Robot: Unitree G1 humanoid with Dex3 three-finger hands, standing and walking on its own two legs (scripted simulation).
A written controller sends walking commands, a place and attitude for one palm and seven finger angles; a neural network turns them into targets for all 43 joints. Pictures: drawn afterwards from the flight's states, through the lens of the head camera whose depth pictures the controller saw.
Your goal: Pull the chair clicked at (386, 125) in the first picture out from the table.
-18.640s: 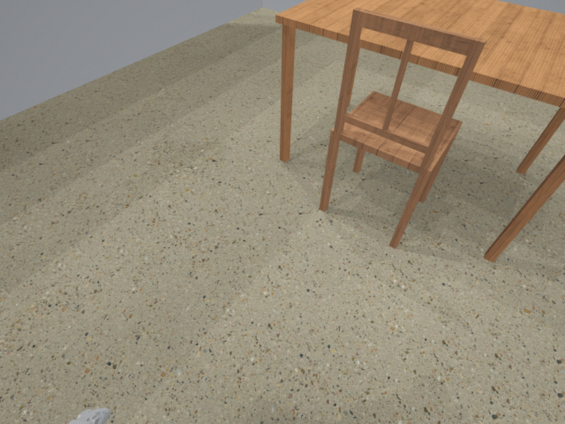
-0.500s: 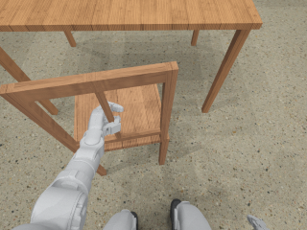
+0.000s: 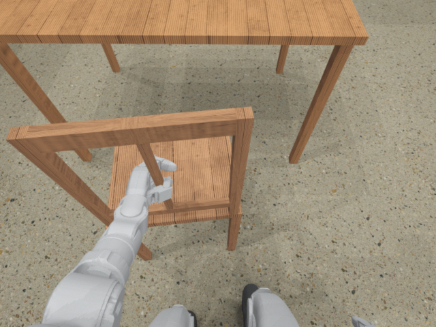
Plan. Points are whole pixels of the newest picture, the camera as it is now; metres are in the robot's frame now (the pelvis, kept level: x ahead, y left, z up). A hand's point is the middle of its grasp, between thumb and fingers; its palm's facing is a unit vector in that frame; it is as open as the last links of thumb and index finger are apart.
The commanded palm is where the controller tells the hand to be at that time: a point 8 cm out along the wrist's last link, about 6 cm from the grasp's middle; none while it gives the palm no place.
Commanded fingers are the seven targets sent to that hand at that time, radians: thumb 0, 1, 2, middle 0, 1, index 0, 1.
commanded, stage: step backward, pulling the chair out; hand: left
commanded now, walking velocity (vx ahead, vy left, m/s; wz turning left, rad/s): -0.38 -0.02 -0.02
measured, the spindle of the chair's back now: (158, 180) +0.40 +0.14 -0.05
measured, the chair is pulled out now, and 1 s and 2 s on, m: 0.30 0.35 0.53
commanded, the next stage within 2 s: none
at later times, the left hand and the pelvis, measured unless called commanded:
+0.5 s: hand (165, 201) +0.35 +0.12 -0.05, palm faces +0.00 -0.98 -0.18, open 5.1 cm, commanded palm +0.36 +0.17 -0.05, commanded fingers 0.00 0.90 0.90 -0.50 -1.45 -0.50 -1.45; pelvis -0.03 -0.01 -0.01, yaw +0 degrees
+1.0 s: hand (163, 211) +0.33 +0.12 -0.05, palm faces -0.01 -0.98 -0.18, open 5.1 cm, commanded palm +0.32 +0.17 -0.05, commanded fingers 0.00 0.90 0.90 -0.50 -1.45 -0.50 -1.45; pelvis -0.07 +0.00 +0.00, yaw -1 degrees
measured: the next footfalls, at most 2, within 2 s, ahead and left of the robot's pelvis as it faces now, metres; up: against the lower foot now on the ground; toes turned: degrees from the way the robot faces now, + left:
left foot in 0.24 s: +0.03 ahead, +0.14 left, +0.00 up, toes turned +2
right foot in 0.78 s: +0.00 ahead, -0.12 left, +0.00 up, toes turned -5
